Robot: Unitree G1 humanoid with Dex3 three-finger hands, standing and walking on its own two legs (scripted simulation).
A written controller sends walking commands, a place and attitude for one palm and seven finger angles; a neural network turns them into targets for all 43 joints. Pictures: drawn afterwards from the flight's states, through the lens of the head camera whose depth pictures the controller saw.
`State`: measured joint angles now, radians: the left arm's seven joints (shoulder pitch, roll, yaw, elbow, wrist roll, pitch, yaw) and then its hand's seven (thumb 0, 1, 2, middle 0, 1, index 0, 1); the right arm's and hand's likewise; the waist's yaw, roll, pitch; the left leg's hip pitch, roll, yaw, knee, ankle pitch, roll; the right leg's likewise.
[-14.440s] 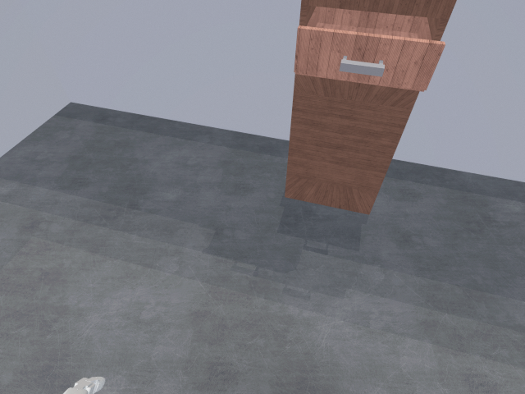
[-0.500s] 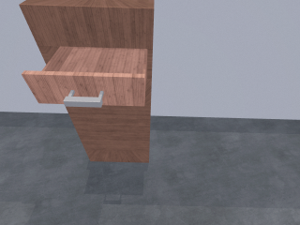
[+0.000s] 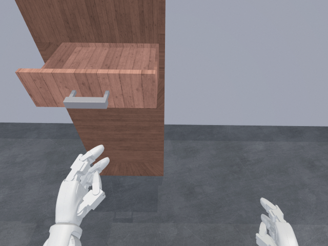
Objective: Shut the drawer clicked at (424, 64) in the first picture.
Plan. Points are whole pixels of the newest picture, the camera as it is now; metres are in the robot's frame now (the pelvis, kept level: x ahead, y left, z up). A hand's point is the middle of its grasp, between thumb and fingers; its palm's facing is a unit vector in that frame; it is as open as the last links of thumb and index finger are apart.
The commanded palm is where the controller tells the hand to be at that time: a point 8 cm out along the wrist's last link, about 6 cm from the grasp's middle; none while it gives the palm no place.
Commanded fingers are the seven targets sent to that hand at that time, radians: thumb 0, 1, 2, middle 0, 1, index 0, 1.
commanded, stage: raise the hand and make a fist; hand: left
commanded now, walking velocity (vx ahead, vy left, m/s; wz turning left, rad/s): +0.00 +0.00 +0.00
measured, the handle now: (88, 98) +0.49 +0.23 +0.11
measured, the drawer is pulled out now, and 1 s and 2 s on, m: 0.18 0.18 0.18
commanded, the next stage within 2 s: bring the fist close to the handle in 1.60 s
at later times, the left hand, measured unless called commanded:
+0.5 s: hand (88, 175) +0.26 +0.18 +0.08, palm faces -0.02 -1.00 -0.06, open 4.0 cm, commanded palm +0.21 +0.23 +0.10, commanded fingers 0.00 0.90 0.90 -1.02 -1.19 -1.02 -1.19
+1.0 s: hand (71, 139) +0.29 +0.19 +0.17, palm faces +0.02 -0.99 -0.10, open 3.2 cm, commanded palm +0.26 +0.25 +0.18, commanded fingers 0.00 0.90 0.90 -1.40 -1.60 -1.40 -1.60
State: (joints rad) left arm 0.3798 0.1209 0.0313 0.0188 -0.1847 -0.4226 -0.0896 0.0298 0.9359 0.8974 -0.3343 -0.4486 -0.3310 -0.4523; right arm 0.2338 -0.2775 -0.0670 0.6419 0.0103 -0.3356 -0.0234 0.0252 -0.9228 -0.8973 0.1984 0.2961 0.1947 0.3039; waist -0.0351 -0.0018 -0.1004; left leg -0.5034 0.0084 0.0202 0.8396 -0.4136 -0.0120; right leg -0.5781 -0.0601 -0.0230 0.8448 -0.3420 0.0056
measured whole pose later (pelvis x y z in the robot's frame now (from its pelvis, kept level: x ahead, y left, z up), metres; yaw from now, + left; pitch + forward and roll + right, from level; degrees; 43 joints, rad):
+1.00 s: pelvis +0.05 +0.00 +0.02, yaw +2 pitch +2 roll -1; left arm 0.19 0.29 0.21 -0.23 -0.27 0.03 -0.24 0.02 0.90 0.90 -1.32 -1.51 -1.32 -1.51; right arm 0.23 -0.24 0.06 0.56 0.05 -0.27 -0.07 0.02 -0.91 -0.90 0.20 0.30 0.20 0.30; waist 0.04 0.05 -0.08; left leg -0.29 0.03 -0.03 0.66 -0.41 -0.02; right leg -0.33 -0.04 -0.08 0.64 -0.34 0.01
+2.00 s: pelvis +0.03 -0.01 +0.03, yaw +1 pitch -1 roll +0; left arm -0.16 0.32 0.30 0.17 -0.25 0.09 -0.27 0.02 0.90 0.90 -1.40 -1.60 -1.40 -1.60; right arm 0.22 -0.25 0.06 0.62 0.06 -0.22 -0.11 0.02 -0.90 -0.90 0.20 0.30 0.20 0.30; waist 0.03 0.04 -0.01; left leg -0.21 0.03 0.00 0.54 -0.32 -0.02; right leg -0.27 -0.03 -0.06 0.54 -0.26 0.00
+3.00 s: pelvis +0.03 +0.00 +0.02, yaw +0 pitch +8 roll +0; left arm -0.37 0.32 0.29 0.62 -0.21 -0.27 -0.27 0.02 0.90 0.90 -1.40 -1.60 -1.40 -1.60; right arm 0.32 -0.26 0.02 0.63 0.04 -0.07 -0.06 0.01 -0.91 -0.90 0.20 0.30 0.20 0.30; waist -0.04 0.02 -0.05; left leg -0.46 0.03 0.01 0.72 -0.39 -0.02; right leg -0.52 -0.03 -0.04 0.70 -0.31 0.01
